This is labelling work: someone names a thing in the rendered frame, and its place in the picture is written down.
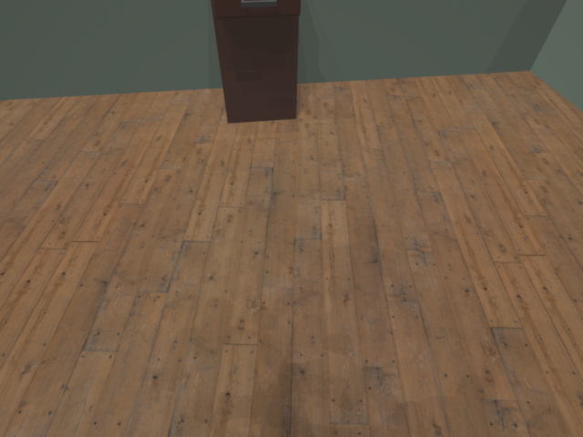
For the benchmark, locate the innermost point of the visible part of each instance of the cabinet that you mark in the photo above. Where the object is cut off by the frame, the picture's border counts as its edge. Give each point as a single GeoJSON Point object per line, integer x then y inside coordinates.
{"type": "Point", "coordinates": [258, 65]}

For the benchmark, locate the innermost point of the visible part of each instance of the drawer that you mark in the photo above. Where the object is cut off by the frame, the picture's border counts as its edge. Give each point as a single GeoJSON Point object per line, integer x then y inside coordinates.
{"type": "Point", "coordinates": [233, 9]}

